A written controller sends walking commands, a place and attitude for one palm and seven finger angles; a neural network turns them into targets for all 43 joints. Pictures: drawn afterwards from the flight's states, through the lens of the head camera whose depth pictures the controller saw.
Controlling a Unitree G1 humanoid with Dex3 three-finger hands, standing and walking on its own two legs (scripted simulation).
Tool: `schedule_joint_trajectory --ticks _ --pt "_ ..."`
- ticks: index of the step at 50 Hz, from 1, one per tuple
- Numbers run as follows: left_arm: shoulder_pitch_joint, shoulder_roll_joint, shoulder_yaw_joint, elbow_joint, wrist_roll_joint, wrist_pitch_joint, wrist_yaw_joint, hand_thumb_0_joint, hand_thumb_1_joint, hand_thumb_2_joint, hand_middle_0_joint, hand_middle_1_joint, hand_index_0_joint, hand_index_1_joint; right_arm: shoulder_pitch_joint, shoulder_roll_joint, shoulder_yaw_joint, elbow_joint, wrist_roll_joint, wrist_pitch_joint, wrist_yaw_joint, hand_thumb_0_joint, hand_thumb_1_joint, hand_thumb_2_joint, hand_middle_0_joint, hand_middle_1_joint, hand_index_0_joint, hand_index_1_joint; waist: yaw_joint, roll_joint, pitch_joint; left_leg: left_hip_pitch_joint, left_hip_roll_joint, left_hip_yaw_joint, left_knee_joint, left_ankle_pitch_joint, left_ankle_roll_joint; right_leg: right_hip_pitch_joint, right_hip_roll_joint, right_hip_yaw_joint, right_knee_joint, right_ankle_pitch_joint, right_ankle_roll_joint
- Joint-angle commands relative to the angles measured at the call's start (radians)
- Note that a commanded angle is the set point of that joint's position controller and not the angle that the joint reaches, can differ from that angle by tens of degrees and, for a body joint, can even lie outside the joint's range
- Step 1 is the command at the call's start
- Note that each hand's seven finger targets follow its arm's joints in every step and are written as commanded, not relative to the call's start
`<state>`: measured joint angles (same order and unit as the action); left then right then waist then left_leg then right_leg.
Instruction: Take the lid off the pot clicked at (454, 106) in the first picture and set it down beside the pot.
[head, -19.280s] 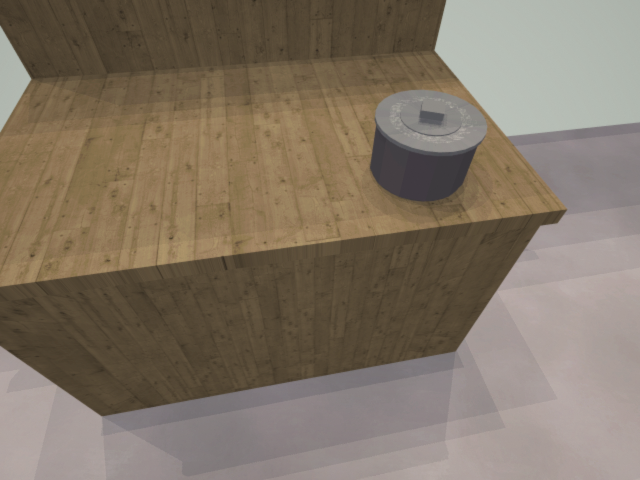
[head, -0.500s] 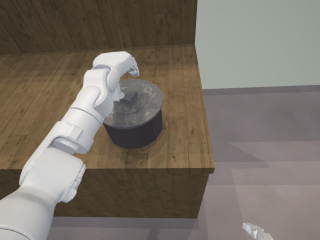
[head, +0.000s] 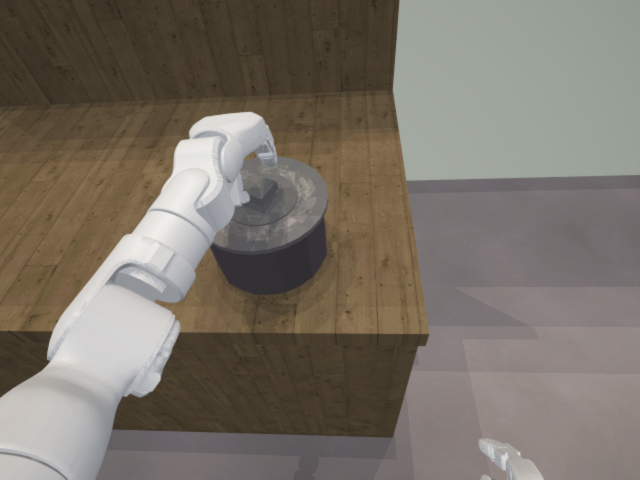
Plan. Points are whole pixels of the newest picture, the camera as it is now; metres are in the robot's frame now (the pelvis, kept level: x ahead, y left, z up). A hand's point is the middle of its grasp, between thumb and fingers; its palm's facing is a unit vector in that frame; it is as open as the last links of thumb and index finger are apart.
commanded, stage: lower the open fingers around the knob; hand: left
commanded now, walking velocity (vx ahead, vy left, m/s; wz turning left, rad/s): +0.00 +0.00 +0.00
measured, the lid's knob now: (258, 190) +0.50 +0.09 +0.09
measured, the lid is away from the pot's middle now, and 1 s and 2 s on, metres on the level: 0.00 0.00 0.00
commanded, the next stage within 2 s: close the fingers and squeeze the knob in 0.62 s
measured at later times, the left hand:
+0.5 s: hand (249, 190) +0.47 +0.10 +0.12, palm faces -0.33 -0.04 -0.94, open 10.0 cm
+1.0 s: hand (250, 190) +0.47 +0.10 +0.11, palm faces -0.34 -0.04 -0.94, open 9.8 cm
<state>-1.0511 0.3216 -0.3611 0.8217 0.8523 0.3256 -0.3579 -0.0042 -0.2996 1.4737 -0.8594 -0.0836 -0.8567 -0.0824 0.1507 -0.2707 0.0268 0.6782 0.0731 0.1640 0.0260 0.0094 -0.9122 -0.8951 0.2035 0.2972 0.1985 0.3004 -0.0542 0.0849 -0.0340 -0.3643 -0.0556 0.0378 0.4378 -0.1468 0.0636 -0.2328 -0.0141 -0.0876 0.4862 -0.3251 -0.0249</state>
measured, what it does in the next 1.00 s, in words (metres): stands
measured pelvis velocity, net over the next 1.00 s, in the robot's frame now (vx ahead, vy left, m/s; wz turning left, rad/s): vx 0.01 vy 0.00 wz -0.02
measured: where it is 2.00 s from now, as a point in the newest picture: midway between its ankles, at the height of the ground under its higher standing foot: outside the picture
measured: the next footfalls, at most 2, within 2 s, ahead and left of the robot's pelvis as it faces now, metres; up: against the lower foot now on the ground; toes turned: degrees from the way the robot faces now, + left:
none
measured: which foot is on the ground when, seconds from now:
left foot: down 0.00-1.00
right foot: down 0.00-1.00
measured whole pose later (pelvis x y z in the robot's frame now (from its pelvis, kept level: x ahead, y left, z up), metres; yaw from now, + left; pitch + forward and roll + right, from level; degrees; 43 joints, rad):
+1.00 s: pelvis +0.01 +0.00 +0.00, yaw -1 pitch +6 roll +0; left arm -1.00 0.31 -0.35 0.86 0.86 0.28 -0.29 0.00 -0.12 1.17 -0.63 -0.58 -0.64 -0.58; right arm 0.20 -0.28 0.00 0.69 0.07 0.17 0.03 0.01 -0.91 -0.90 0.20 0.30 0.20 0.30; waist -0.07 0.08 -0.04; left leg -0.40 -0.05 0.05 0.46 -0.18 0.07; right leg -0.26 -0.01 -0.07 0.48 -0.33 -0.02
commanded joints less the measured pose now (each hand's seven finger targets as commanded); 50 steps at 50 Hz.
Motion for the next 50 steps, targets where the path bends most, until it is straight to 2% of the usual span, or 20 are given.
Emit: schedule_joint_trajectory --ticks 1,4,7,11,13,14,16,18,20,23,25,29,31,35,36,37,39,43,45,50 --pt "-0.549 0.181 0.078 -0.251 0.011 -0.051 0.018 0.0 -0.302 1.473 -0.848 -0.081 -0.848 -0.081 -0.061 -0.107 -0.048 -0.144 -0.003 -0.041 -0.013 0.0 -0.9 -0.9 0.2 0.3 0.2 0.3 -0.014 -0.135 -0.4 0.342 -0.012 -0.08 0.023 0.215 0.032 -0.023 0.014 0.061 -0.068 0.44 -0.011" --pt "-0.478 0.181 0.086 -0.159 0.022 -0.052 0.033 0.0 -0.302 1.473 -0.848 -0.081 -0.848 -0.081 -0.036 -0.114 -0.05 -0.122 0.002 -0.034 -0.011 0.0 -0.9 -0.9 0.2 0.3 0.2 0.3 -0.016 -0.151 -0.338 0.329 -0.003 -0.076 0.015 0.197 0.028 -0.062 0.026 0.051 -0.072 0.397 -0.009" --pt "-0.515 0.236 0.127 -0.198 0.022 -0.067 0.058 0.0 -0.302 1.473 -0.848 -0.081 -0.848 -0.081 -0.03 -0.123 -0.051 -0.122 -0.001 -0.036 -0.013 0.0 -0.9 -0.9 0.2 0.3 0.2 0.3 -0.01 -0.133 -0.376 0.328 0.0 -0.077 0.012 0.199 0.03 -0.034 0.023 0.057 -0.068 0.409 -0.011" --pt "-0.487 0.185 0.107 -0.231 0.025 -0.074 0.085 0.0 -0.302 1.473 -0.848 -0.081 -0.848 -0.081 -0.018 -0.114 -0.064 -0.127 -0.007 -0.046 -0.003 0.0 -0.9 -0.9 0.2 0.3 0.2 0.3 -0.008 -0.097 -0.438 0.385 0.004 -0.089 0.036 0.286 0.03 -0.05 0.029 0.052 -0.059 0.439 -0.017" --pt "-0.432 0.196 0.115 -0.132 0.026 -0.053 0.095 0.0 -0.302 1.473 -0.848 -0.081 -0.848 -0.081 -0.013 -0.122 -0.058 -0.108 -0.003 -0.036 -0.001 0.0 -0.9 -0.9 0.2 0.3 0.2 0.3 -0.007 -0.149 -0.379 0.326 0.006 -0.074 0.024 0.231 0.027 -0.049 0.032 0.049 -0.06 0.423 -0.01" --pt "-0.443 0.218 0.132 -0.149 0.027 -0.051 0.1 0.0 -0.302 1.473 -0.848 -0.081 -0.848 -0.081 -0.013 -0.124 -0.061 -0.108 -0.001 -0.036 -0.001 0.0 -0.9 -0.9 0.2 0.3 0.2 0.3 -0.004 -0.142 -0.388 0.323 0.008 -0.07 0.023 0.227 0.027 -0.041 0.03 0.05 -0.06 0.426 -0.01" --pt "-0.46 0.163 0.092 -0.22 0.018 -0.058 0.097 0.0 -0.302 1.473 -0.848 -0.081 -0.848 -0.081 -0.027 -0.118 -0.065 -0.128 -0.003 -0.039 0.002 0.0 -0.9 -0.9 0.2 0.3 0.2 0.3 -0.008 -0.122 -0.436 0.351 0.004 -0.075 0.039 0.279 0.031 -0.035 0.025 0.054 -0.053 0.466 -0.012" --pt "-0.449 0.204 0.118 -0.157 0.029 -0.049 0.103 0.0 -0.302 1.473 -0.848 -0.081 -0.848 -0.081 -0.012 -0.126 -0.064 -0.108 0.0 -0.031 0.0 0.0 -0.9 -0.9 0.2 0.3 0.2 0.3 -0.016 -0.141 -0.394 0.339 0.009 -0.076 0.037 0.255 0.029 -0.056 0.033 0.051 -0.056 0.441 -0.009" --pt "-0.475 0.14 0.063 -0.143 0.025 -0.046 0.103 0.0 -0.302 1.473 -0.848 -0.081 -0.848 -0.081 -0.011 -0.12 -0.064 -0.105 0.003 -0.028 -0.002 0.0 -0.9 -0.9 0.2 0.3 0.2 0.3 -0.031 -0.128 -0.369 0.342 0.009 -0.077 0.034 0.232 0.027 -0.099 0.035 0.045 -0.058 0.405 -0.01" --pt "-0.467 0.199 0.117 -0.128 0.026 -0.054 0.111 0.0 -0.302 1.473 -0.848 -0.081 -0.848 -0.081 -0.001 -0.124 -0.065 -0.098 -0.003 -0.031 -0.007 0.0 -0.9 -0.9 0.2 0.3 0.2 0.3 -0.023 -0.129 -0.413 0.358 0.007 -0.075 0.046 0.261 0.031 -0.071 0.034 0.053 -0.052 0.438 -0.01" --pt "-0.436 0.169 0.094 -0.061 0.023 -0.04 0.11 0.0 -0.302 1.473 -0.848 -0.081 -0.848 -0.081 0.002 -0.124 -0.059 -0.092 0.002 -0.025 -0.009 0.0 -0.9 -0.9 0.2 0.3 0.2 0.3 -0.026 -0.159 -0.355 0.307 0.006 -0.07 0.037 0.222 0.028 -0.084 0.034 0.048 -0.057 0.418 -0.008" --pt "-0.477 0.163 0.086 -0.1 0.029 -0.044 0.108 0.0 -0.302 1.473 -0.848 -0.081 -0.848 -0.081 -0.001 -0.125 -0.061 -0.098 0.001 -0.02 -0.008 0.0 -0.9 -0.9 0.2 0.3 0.2 0.3 -0.029 -0.136 -0.396 0.334 0.011 -0.075 0.041 0.248 0.027 -0.083 0.032 0.048 -0.049 0.423 -0.01" --pt "-0.5 0.109 0.052 -0.123 0.022 -0.052 0.1 0.0 -0.302 1.473 -0.848 -0.081 -0.848 -0.081 -0.002 -0.119 -0.065 -0.103 -0.002 -0.02 -0.005 0.0 -0.9 -0.9 0.2 0.3 0.2 0.3 -0.037 -0.11 -0.403 0.356 0.011 -0.081 0.052 0.285 0.028 -0.107 0.032 0.045 -0.047 0.431 -0.015" --pt "-0.471 0.179 0.104 -0.077 0.023 -0.044 0.107 0.0 -0.302 1.473 -0.848 -0.081 -0.848 -0.081 0.003 -0.124 -0.06 -0.101 0.0 -0.018 -0.009 0.0 -0.9 -0.9 0.2 0.3 0.2 0.3 -0.028 -0.146 -0.404 0.332 0.009 -0.073 0.048 0.257 0.029 -0.075 0.034 0.053 -0.05 0.44 -0.01" --pt "-0.486 0.155 0.091 -0.101 0.018 -0.049 0.104 0.0 -0.302 1.473 -0.848 -0.081 -0.848 -0.081 0.004 -0.123 -0.06 -0.104 -0.003 -0.017 -0.009 0.0 -0.9 -0.9 0.2 0.3 0.2 0.3 -0.029 -0.144 -0.415 0.327 0.007 -0.076 0.049 0.274 0.031 -0.066 0.03 0.051 -0.048 0.458 -0.012" --pt "-0.464 0.161 0.093 -0.074 0.021 -0.045 0.104 0.0 -0.15 1.113 -0.6 -0.537 -0.6 -0.537 0.001 -0.123 -0.06 -0.103 -0.001 -0.017 -0.009 0.0 -0.9 -0.9 0.2 0.3 0.2 0.3 -0.029 -0.159 -0.388 0.318 0.007 -0.073 0.05 0.26 0.031 -0.072 0.033 0.051 -0.051 0.455 -0.009" --pt "-0.468 0.14 0.068 -0.09 0.023 -0.044 0.103 0.0 -0.131 1.113 -0.592 -0.589 -0.592 -0.589 -0.005 -0.119 -0.057 -0.109 0.001 -0.018 -0.008 0.0 -0.9 -0.9 0.2 0.3 0.2 0.3 -0.029 -0.144 -0.399 0.322 0.003 -0.07 0.049 0.257 0.031 -0.068 0.032 0.054 -0.05 0.456 -0.008" --pt "-0.479 0.196 0.107 -0.123 0.027 -0.053 0.104 0.0 -0.091 1.108 -0.584 -0.675 -0.584 -0.675 -0.005 -0.124 -0.058 -0.11 0.0 -0.017 -0.01 0.0 -0.9 -0.9 0.2 0.3 0.2 0.3 -0.025 -0.122 -0.407 0.328 0.007 -0.069 0.049 0.264 0.031 -0.057 0.03 0.058 -0.052 0.466 -0.009" --pt "-0.462 0.135 0.063 -0.127 0.027 -0.051 0.101 0.0 -0.071 1.104 -0.583 -0.712 -0.583 -0.712 -0.008 -0.116 -0.062 -0.114 0.002 -0.02 -0.006 0.0 -0.9 -0.9 0.2 0.3 0.2 0.3 -0.03 -0.112 -0.404 0.353 0.007 -0.073 0.058 0.288 0.03 -0.085 0.034 0.052 -0.05 0.463 -0.01" --pt "-0.492 0.164 0.086 -0.159 0.024 -0.051 0.108 0.0 -0.018 1.088 -0.589 -0.79 -0.589 -0.79 0.0 -0.122 -0.065 -0.105 0.001 -0.019 -0.002 0.0 -0.9 -0.9 0.2 0.3 0.2 0.3 -0.028 -0.111 -0.426 0.366 0.012 -0.082 0.053 0.278 0.029 -0.083 0.037 0.048 -0.048 0.44 -0.012"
